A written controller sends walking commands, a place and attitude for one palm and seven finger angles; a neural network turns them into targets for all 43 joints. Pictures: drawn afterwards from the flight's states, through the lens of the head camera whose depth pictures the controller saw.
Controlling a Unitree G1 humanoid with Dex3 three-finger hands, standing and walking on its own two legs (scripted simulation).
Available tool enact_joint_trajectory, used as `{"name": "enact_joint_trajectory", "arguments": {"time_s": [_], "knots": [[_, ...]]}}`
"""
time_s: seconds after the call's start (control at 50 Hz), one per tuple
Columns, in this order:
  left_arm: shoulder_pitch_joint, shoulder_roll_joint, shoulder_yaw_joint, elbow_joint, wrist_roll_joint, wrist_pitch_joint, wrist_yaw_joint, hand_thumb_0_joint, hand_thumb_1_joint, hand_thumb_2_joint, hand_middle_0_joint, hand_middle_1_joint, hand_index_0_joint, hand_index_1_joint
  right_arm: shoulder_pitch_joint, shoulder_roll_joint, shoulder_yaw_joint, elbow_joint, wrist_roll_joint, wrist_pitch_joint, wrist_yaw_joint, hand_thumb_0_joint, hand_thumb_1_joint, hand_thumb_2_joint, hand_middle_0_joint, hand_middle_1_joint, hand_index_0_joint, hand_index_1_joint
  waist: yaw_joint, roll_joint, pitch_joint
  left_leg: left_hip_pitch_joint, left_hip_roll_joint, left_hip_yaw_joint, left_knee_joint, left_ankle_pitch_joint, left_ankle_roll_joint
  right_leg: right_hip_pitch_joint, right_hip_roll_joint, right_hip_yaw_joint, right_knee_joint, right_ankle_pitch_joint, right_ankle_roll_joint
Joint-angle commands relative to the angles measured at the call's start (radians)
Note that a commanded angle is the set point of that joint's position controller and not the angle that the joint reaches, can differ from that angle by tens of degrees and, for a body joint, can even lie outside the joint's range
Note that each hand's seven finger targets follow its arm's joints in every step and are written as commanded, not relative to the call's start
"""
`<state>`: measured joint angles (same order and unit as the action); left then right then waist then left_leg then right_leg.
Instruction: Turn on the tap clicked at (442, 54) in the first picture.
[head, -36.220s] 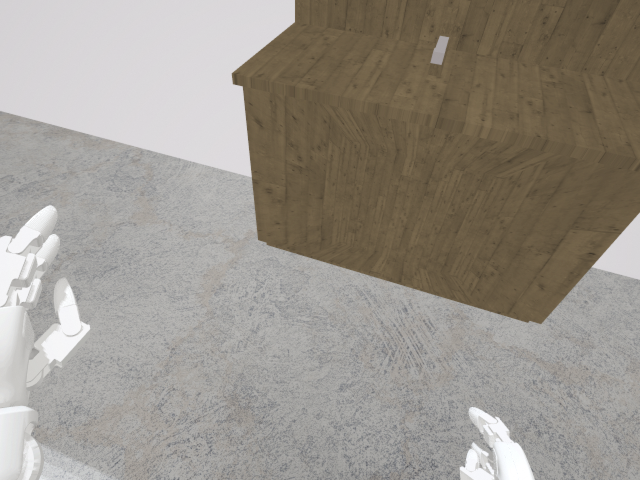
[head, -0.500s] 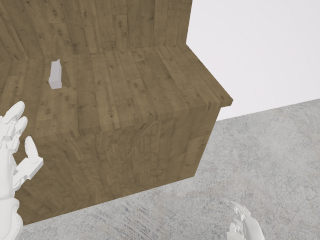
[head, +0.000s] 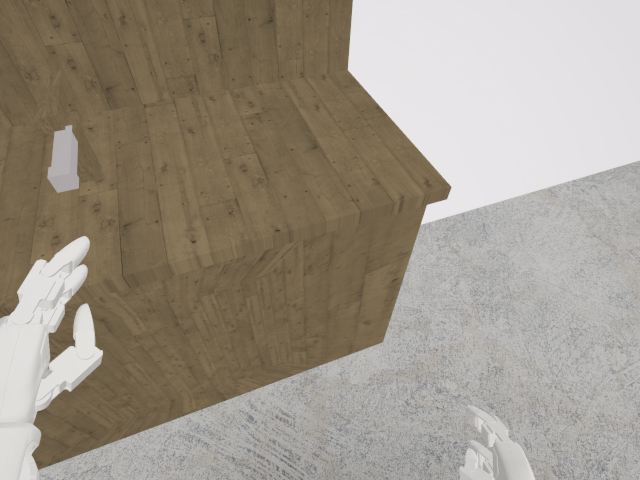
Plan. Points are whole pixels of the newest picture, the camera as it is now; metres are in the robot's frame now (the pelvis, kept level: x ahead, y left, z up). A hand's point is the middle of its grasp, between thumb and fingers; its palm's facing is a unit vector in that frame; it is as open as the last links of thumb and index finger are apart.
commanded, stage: look again from close up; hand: left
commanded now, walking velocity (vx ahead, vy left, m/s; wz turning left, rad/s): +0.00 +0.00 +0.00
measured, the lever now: (63, 177) +0.47 +0.40 +0.10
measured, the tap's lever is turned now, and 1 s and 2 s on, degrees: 0 0 0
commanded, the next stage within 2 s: shuffle to correct the standing spot in 0.18 s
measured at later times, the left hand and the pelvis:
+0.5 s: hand (25, 342) +0.21 +0.29 +0.14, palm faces +0.41 -0.84 -0.34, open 7.4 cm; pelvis +0.00 +0.02 +0.00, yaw +2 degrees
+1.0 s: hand (30, 252) +0.29 +0.31 +0.17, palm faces +0.41 -0.82 -0.40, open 7.4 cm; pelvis +0.07 +0.06 -0.01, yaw +3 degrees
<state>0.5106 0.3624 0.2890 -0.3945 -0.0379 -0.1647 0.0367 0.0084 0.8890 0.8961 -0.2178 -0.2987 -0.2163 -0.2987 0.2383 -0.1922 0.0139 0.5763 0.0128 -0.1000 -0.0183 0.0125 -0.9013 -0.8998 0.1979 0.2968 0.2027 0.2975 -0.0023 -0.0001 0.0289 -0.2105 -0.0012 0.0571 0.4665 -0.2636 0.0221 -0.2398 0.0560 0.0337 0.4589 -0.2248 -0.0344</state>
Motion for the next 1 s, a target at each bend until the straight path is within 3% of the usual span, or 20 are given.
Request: {"name": "enact_joint_trajectory", "arguments": {"time_s": [0.0, 0.06, 0.12, 0.22, 0.36, 0.46, 0.54, 0.6, 0.64, 0.66, 0.7, 0.74, 0.76, 0.78, 0.8, 0.82, 0.86, 0.9, 0.94, 0.98], "knots": [[-0.273, 0.262, 0.266, -0.334, -0.018, -0.106, 0.079, 0.0, 0.9, 0.9, -0.2, -0.3, -0.2, -0.3, -0.151, -0.113, -0.029, -0.187, -0.007, -0.073, -0.035, 0.0, -0.9, -0.9, 0.2, 0.3, 0.2, 0.3, 0.029, 0.171, -0.171, 0.074, 0.064, -0.055, -0.043, 0.234, 0.006, 0.079, -0.107, 0.068, -0.057, 0.252, 0.004], [-0.287, 0.202, 0.197, -0.359, -0.013, -0.106, 0.078, 0.0, 0.9, 0.9, -0.2, -0.3, -0.2, -0.3, -0.141, -0.114, -0.029, -0.182, -0.012, -0.094, -0.024, 0.0, -0.9, -0.9, 0.2, 0.3, 0.2, 0.3, 0.024, 0.17, -0.22, 0.125, 0.044, -0.043, 0.001, 0.324, -0.002, 0.11, -0.108, 0.072, -0.064, 0.374, 0.005], [-0.197, 0.135, 0.138, -0.281, -0.003, -0.095, 0.081, 0.0, 0.9, 0.9, -0.2, -0.3, -0.2, -0.3, -0.11, -0.122, -0.04, -0.163, -0.017, -0.093, -0.013, 0.0, -0.9, -0.9, 0.2, 0.3, 0.2, 0.3, 0.019, 0.084, -0.228, 0.14, 0.039, -0.041, -0.003, 0.355, -0.008, 0.105, -0.1, 0.055, -0.087, 0.407, 0.013], [-0.117, 0.124, 0.139, -0.136, -0.005, -0.064, 0.075, 0.0, 0.9, 0.9, -0.2, -0.3, -0.2, -0.3, -0.122, -0.128, -0.039, -0.168, -0.013, -0.049, -0.017, 0.0, -0.9, -0.9, 0.2, 0.3, 0.2, 0.3, 0.023, -0.03, -0.133, 0.069, 0.041, -0.058, -0.072, 0.285, -0.021, 0.062, -0.081, 0.03, -0.13, 0.303, 0.021], [-0.247, 0.194, 0.166, -0.26, -0.012, -0.073, 0.068, 0.0, 0.9, 0.9, -0.2, -0.3, -0.2, -0.3, -0.15, -0.13, -0.037, -0.203, -0.021, -0.02, -0.037, 0.0, -0.9, -0.9, 0.2, 0.3, 0.2, 0.3, 0.014, 0.064, -0.135, 0.035, 0.036, -0.061, -0.116, 0.008, 0.01, 0.059, -0.075, 0.016, -0.112, -0.004, 0.009], [-0.289, 0.188, 0.143, -0.361, -0.001, -0.081, 0.078, 0.0, 0.9, 0.9, -0.2, -0.3, -0.2, -0.3, -0.151, -0.141, -0.033, -0.208, -0.024, -0.044, -0.034, 0.0, -0.9, -0.9, 0.2, 0.3, 0.2, 0.3, 0.015, 0.195, -0.11, 0.009, 0.1, -0.17, -0.172, -0.158, 0.049, 0.015, -0.043, -0.06, 0.058, -0.06, 0.011], [-0.248, 0.159, 0.146, -0.257, 0.01, -0.08, 0.091, 0.0, 0.9, 0.9, -0.2, -0.3, -0.2, -0.3, -0.122, -0.14, -0.035, -0.183, -0.018, -0.05, -0.026, 0.0, -0.9, -0.9, 0.2, 0.3, 0.2, 0.3, 0.023, 0.14, -0.069, -0.06, 0.128, -0.204, -0.136, -0.127, 0.071, 0.035, -0.049, -0.081, 0.077, -0.035, 0.007], [-0.213, 0.156, 0.158, -0.181, 0.009, -0.079, 0.093, 0.0, 0.9, 0.9, -0.2, -0.3, -0.2, -0.3, -0.102, -0.137, -0.042, -0.171, -0.012, -0.044, -0.025, 0.0, -0.9, -0.9, 0.2, 0.3, 0.2, 0.3, 0.023, -0.014, -0.08, -0.118, 0.061, -0.119, 0.024, 0.003, 0.037, 0.101, -0.104, 0.023, 0.023, 0.026, -0.031], [-0.204, 0.16, 0.16, -0.172, 0.005, -0.078, 0.088, 0.0, 0.9, 0.9, -0.2, -0.3, -0.2, -0.3, -0.097, -0.131, -0.05, -0.165, -0.005, -0.038, -0.02, 0.0, -0.9, -0.9, 0.2, 0.3, 0.2, 0.3, 0.022, -0.144, -0.088, -0.173, 0.0, -0.036, 0.207, 0.016, 0.008, 0.127, -0.206, 0.187, -0.039, 0.02, -0.092], [-0.207, 0.158, 0.152, -0.176, 0.002, -0.075, 0.088, 0.0, 0.9, 0.9, -0.2, -0.3, -0.2, -0.3, -0.104, -0.13, -0.052, -0.165, 0.001, -0.035, -0.017, 0.0, -0.9, -0.9, 0.2, 0.3, 0.2, 0.3, 0.018, -0.177, -0.068, -0.228, -0.016, -0.004, 0.3, 0.001, -0.009, 0.146, -0.271, 0.27, -0.068, 0.058, -0.133], [-0.235, 0.168, 0.158, -0.221, 0.004, -0.083, 0.097, 0.0, 0.9, 0.9, -0.2, -0.3, -0.2, -0.3, -0.103, -0.121, -0.049, -0.161, 0.004, -0.029, -0.011, 0.0, -0.9, -0.9, 0.2, 0.3, 0.2, 0.3, 0.024, -0.176, -0.073, -0.292, 0.0, 0.0, 0.348, -0.112, -0.016, 0.208, -0.353, 0.322, -0.052, 0.173, -0.186], [-0.232, 0.193, 0.185, -0.271, 0.004, -0.085, 0.103, 0.0, 0.9, 0.9, -0.2, -0.3, -0.2, -0.3, -0.09, -0.115, -0.045, -0.143, 0.002, -0.022, -0.01, 0.0, -0.9, -0.9, 0.2, 0.3, 0.2, 0.3, 0.006, -0.091, -0.082, -0.129, 0.022, -0.012, 0.15, -0.101, 0.002, 0.099, -0.304, 0.189, 0.074, 0.17, -0.123], [-0.224, 0.22, 0.215, -0.323, -0.001, -0.086, 0.1, 0.0, 0.9, 0.9, -0.2, -0.3, -0.2, -0.3, -0.099, -0.124, -0.05, -0.145, 0.002, -0.022, -0.017, 0.0, -0.9, -0.9, 0.2, 0.3, 0.2, 0.3, -0.01, 0.052, -0.104, 0.054, 0.026, -0.046, 0.024, 0.063, 0.016, -0.022, -0.203, 0.069, 0.215, 0.136, -0.057], [-0.191, 0.196, 0.203, -0.358, -0.004, -0.09, 0.097, 0.0, 0.9, 0.9, -0.2, -0.3, -0.2, -0.3, -0.103, -0.135, -0.052, -0.159, 0.004, -0.025, -0.02, 0.0, -0.9, -0.9, 0.2, 0.3, 0.2, 0.3, -0.015, 0.258, -0.132, 0.224, 0.137, -0.246, -0.046, 0.27, 0.074, -0.198, -0.069, -0.074, 0.418, 0.047, 0.019], [-0.22, 0.197, 0.192, -0.423, 0.003, -0.099, 0.098, 0.0, 0.9, 0.9, -0.2, -0.3, -0.2, -0.3, -0.101, -0.119, -0.052, -0.173, -0.001, -0.033, -0.009, 0.0, -0.9, -0.9, 0.2, 0.3, 0.2, 0.3, -0.025, 0.36, -0.14, 0.376, 0.252, -0.427, -0.099, 0.555, 0.132, -0.398, -0.017, -0.099, 0.609, -0.296, 0.038], [-0.226, 0.215, 0.212, -0.425, 0.013, -0.105, 0.105, 0.0, 0.9, 0.9, -0.2, -0.3, -0.2, -0.3, -0.089, -0.106, -0.051, -0.17, -0.009, -0.047, 0.004, 0.0, -0.9, -0.9, 0.2, 0.3, 0.2, 0.3, -0.032, 0.279, -0.126, 0.449, 0.288, -0.468, -0.103, 0.702, 0.138, -0.497, -0.022, -0.066, 0.735, -0.34, 0.016], [-0.249, 0.235, 0.223, -0.469, 0.008, -0.101, 0.108, 0.0, 0.9, 0.9, -0.2, -0.3, -0.2, -0.3, -0.094, -0.116, -0.058, -0.161, -0.018, -0.057, 0.017, 0.0, -0.9, -0.9, 0.2, 0.3, 0.2, 0.3, -0.031, 0.182, -0.118, 0.488, 0.28, -0.4, -0.062, 0.778, 0.093, -0.585, -0.051, -0.07, 0.829, -0.301, 0.009], [-0.174, 0.185, 0.195, -0.408, 0.012, -0.082, 0.104, 0.0, 0.9, 0.9, -0.2, -0.3, -0.2, -0.3, -0.074, -0.131, -0.072, -0.156, -0.011, -0.059, 0.023, 0.0, -0.9, -0.9, 0.2, 0.3, 0.2, 0.3, -0.024, 0.124, -0.051, 0.355, 0.222, -0.277, -0.094, 0.673, 0.08, -0.551, -0.066, -0.12, 0.712, -0.19, 0.011], [-0.126, 0.178, 0.202, -0.382, 0.011, -0.077, 0.098, 0.0, 0.9, 0.9, -0.2, -0.3, -0.2, -0.3, -0.075, -0.131, -0.07, -0.159, -0.006, -0.059, 0.02, 0.0, -0.9, -0.9, 0.2, 0.3, 0.2, 0.3, -0.009, 0.154, -0.02, 0.215, 0.179, -0.174, -0.133, 0.616, 0.055, -0.408, -0.076, -0.174, 0.525, -0.066, 0.015], [-0.07, 0.192, 0.23, -0.362, 0.004, -0.085, 0.094, 0.0, 0.9, 0.9, -0.2, -0.3, -0.2, -0.3, -0.072, -0.125, -0.065, -0.169, -0.01, -0.056, 0.013, 0.0, -0.9, -0.9, 0.2, 0.3, 0.2, 0.3, -0.001, 0.19, -0.066, 0.153, 0.137, -0.093, -0.099, 0.68, 0.001, -0.235, -0.055, -0.222, 0.347, 0.018, 0.005]]}}
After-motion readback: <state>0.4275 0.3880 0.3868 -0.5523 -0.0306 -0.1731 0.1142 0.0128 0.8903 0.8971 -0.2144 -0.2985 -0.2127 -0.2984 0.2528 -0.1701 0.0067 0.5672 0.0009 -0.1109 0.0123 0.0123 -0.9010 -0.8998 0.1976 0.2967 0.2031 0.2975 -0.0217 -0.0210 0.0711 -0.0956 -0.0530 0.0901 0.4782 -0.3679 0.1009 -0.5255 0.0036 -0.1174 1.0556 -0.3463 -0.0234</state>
